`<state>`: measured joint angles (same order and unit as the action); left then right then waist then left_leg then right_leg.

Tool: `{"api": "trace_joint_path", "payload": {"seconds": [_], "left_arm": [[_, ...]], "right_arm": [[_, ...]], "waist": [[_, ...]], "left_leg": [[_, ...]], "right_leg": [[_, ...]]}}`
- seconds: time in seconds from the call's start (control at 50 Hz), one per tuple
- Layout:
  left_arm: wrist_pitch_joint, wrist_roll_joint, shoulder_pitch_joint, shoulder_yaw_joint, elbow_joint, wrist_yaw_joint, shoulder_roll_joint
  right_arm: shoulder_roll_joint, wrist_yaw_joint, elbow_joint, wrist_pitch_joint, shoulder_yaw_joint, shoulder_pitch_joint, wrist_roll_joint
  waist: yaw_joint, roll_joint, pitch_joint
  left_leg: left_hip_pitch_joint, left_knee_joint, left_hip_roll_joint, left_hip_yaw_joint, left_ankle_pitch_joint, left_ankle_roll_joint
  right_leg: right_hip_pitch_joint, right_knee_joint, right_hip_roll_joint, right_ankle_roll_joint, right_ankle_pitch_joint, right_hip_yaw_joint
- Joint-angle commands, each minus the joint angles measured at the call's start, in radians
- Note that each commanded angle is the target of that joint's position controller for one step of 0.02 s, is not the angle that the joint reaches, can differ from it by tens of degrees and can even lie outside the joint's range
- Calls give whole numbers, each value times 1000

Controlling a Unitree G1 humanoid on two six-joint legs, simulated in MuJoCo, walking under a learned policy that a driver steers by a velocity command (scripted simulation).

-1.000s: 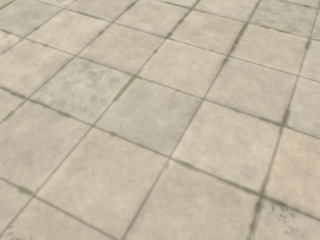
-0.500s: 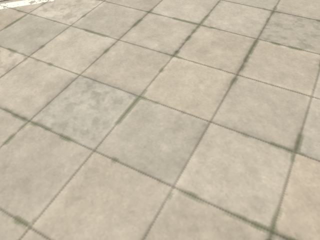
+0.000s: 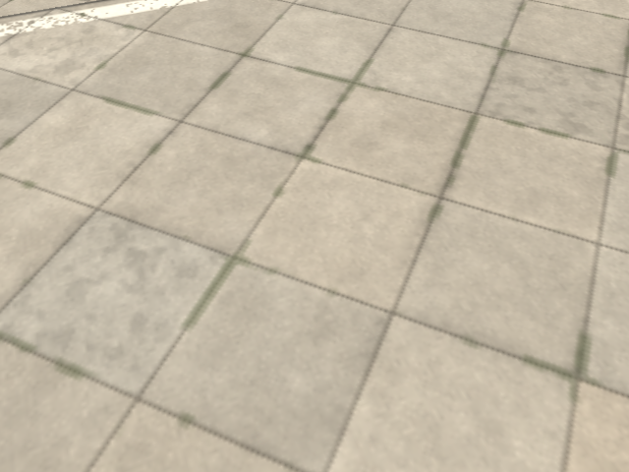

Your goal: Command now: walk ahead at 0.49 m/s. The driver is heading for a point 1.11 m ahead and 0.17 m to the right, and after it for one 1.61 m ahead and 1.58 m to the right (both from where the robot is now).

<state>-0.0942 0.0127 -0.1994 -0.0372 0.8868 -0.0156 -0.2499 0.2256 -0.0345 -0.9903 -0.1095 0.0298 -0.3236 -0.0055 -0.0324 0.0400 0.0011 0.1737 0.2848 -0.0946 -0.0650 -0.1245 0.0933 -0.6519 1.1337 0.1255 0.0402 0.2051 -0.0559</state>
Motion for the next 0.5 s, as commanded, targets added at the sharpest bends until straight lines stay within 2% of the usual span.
{"api": "trace_joint_path", "payload": {"seconds": [0.02,0.1,0.16,0.2,0.24,0.26,0.28,0.3,0.32,0.34,0.36,0.38,0.4,0.42,0.44,0.46,0.5], "left_arm": [[5,-12,-33,-12,-42,-6,-43],[-6,-4,126,-6,-83,5,-29],[-9,7,215,-2,-111,21,-32],[-15,10,251,-2,-132,35,-41],[-24,10,233,-8,-140,46,-62],[-28,9,184,-17,-130,48,-79],[-30,7,70,-36,-97,46,-111],[-33,4,-127,-64,-43,38,-175],[-26,-14,-281,-92,-15,35,-286],[-22,-10,-312,-78,-4,39,-237],[-24,-6,-234,-55,-16,40,-170],[-22,-5,-133,-41,-42,40,-132],[-22,-9,-59,-30,-53,46,-101],[-25,-15,-24,-23,-56,50,-77],[-26,-18,-18,-20,-47,54,-65],[-29,-17,-33,-22,-35,54,-67],[-32,-18,-72,-30,-10,47,-97]], "right_arm": [[133,20,56,-17,21,40,2],[160,34,39,-4,26,-39,17],[168,34,17,6,29,-95,25],[169,36,5,17,31,-114,26],[181,39,3,27,37,-106,27],[189,39,6,32,39,-88,26],[182,39,13,38,36,-67,23],[146,39,29,38,21,-56,11],[46,32,49,20,-10,-143,5],[41,27,38,-6,-16,-156,17],[147,23,58,-23,12,-78,43],[163,24,82,-26,16,-5,50],[150,30,87,-21,19,34,36],[137,35,86,-7,26,27,25],[113,37,80,8,25,7,22],[92,38,73,20,24,-9,21],[89,41,87,31,28,19,17]], "waist": [[47,-75,54],[-11,-78,54],[-46,-88,71],[-49,-94,81],[-25,-107,70],[9,-118,44],[71,-113,-20],[148,-76,-151],[150,137,-312],[149,232,-384],[136,156,-256],[105,91,-158],[75,22,-88],[41,33,-57],[22,45,-42],[12,44,-34],[6,27,-7]], "left_leg": [[96,-203,284,216,67,172],[13,-186,266,165,83,126],[-73,-154,293,166,58,120],[-144,-115,325,180,58,112],[-189,-62,350,194,104,97],[-192,-7,347,187,206,85],[-177,126,307,151,372,63],[-60,373,246,97,391,30],[347,785,98,8,77,-48],[531,977,38,136,-419,-51],[619,1061,104,187,-375,-27],[614,1040,161,155,-280,-15],[573,977,198,137,-201,-19],[513,913,230,142,-149,-22],[462,883,238,137,-120,-29],[443,866,237,126,-102,-36],[486,807,241,120,-42,-52]], "right_leg": [[-28,-145,43,-27,-155,-4],[2,-426,-2,-35,-305,34],[9,-527,-24,-36,-285,47],[0,-576,-32,-18,-224,43],[51,-618,-47,11,-145,51],[131,-638,-69,27,-116,70],[285,-661,-103,50,-105,97],[562,-638,-52,97,-131,39],[983,-664,203,238,-41,-358],[1064,-820,286,290,54,-675],[954,-836,257,240,81,-571],[806,-852,221,207,14,-419],[665,-893,175,191,-63,-314],[577,-928,136,173,-110,-238],[520,-957,109,169,-136,-192],[491,-975,94,176,-185,-154],[487,-995,89,188,-277,-104]]}}
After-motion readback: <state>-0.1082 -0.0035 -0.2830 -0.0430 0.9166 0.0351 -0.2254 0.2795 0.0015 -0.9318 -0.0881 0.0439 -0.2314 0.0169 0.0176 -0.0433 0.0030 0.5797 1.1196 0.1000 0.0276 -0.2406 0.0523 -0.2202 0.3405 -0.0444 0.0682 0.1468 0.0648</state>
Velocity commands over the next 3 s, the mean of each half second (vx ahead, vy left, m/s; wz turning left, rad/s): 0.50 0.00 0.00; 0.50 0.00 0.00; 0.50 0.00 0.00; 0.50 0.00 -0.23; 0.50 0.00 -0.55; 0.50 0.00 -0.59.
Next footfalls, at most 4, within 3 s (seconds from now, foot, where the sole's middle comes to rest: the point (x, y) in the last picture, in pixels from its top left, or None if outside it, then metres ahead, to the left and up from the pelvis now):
0.30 right None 0.34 -0.17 -0.78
0.86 left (283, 415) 0.65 0.07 -0.78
1.42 right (373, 298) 0.96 -0.16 -0.78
1.96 left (283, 219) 1.25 0.08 -0.78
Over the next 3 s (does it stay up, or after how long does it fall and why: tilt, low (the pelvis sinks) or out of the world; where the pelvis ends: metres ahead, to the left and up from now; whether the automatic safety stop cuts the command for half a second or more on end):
stays up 1.58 -0.24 -0.02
